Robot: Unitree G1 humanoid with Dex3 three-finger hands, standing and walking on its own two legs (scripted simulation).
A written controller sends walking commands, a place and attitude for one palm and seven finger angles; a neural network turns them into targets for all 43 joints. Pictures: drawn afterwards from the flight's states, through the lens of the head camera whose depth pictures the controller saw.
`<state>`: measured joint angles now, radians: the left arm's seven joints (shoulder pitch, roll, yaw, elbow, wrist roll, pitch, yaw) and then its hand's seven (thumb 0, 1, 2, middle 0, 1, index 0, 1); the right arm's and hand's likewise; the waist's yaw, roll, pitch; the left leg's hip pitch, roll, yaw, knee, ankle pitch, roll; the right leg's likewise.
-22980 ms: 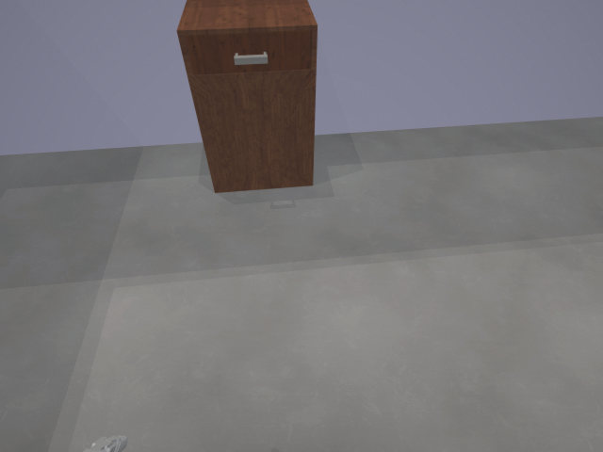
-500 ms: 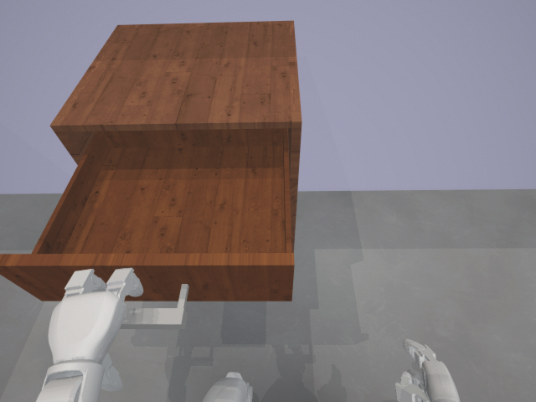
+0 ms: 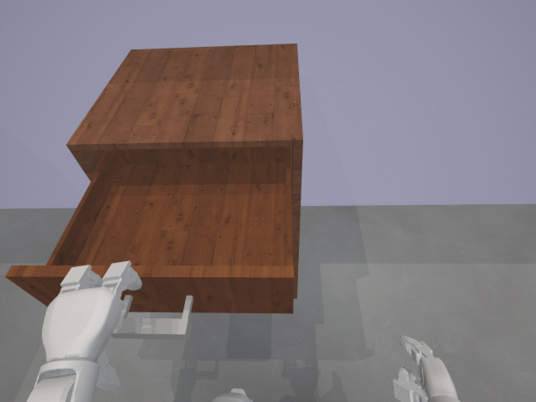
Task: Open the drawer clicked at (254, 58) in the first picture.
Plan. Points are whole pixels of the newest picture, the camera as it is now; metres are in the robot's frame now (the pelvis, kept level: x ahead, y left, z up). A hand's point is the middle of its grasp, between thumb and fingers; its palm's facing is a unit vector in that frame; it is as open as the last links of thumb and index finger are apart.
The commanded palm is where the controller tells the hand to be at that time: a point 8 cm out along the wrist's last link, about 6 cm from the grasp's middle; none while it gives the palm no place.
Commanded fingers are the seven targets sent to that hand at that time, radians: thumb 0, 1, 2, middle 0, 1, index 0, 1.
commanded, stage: lift the hand off the handle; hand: left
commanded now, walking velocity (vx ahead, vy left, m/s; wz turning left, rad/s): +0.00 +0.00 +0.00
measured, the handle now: (154, 315) +0.25 +0.22 -0.04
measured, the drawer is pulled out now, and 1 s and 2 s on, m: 0.30 0.30 0.30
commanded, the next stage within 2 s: draw the hand back to the body in 1.10 s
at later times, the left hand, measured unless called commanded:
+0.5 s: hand (94, 308) +0.22 +0.26 +0.07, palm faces +0.02 -0.07 -1.00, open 13.8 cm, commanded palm +0.20 +0.26 +0.12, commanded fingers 0.00 -0.50 0.30 -0.30 -1.20 -0.30 -1.20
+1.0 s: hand (81, 292) +0.23 +0.26 +0.10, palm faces +0.03 -0.10 -0.99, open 13.8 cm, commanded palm +0.20 +0.26 +0.16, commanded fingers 0.00 -0.50 0.30 -0.30 -1.20 -0.30 -1.20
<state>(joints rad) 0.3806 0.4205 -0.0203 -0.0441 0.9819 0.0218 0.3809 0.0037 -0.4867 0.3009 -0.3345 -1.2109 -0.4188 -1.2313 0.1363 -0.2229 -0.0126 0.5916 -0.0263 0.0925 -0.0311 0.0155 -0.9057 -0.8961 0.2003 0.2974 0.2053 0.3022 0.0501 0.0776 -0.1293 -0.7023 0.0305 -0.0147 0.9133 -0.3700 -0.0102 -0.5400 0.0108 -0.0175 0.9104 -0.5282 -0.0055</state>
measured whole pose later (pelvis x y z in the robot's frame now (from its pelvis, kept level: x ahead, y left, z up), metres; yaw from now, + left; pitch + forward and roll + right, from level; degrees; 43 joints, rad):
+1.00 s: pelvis +0.03 +0.00 +0.03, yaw +0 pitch +6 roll +0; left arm 0.46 0.50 0.07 -0.27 0.86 0.02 0.18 0.00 -0.49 0.30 -0.32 -1.20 -0.32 -1.20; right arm 0.13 -0.24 -0.01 0.55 0.00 0.11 0.00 0.02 -0.91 -0.90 0.20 0.30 0.20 0.30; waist 0.07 0.09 -0.10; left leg -0.50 0.02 0.00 0.73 -0.33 0.00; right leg -0.33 0.00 0.00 0.70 -0.46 0.00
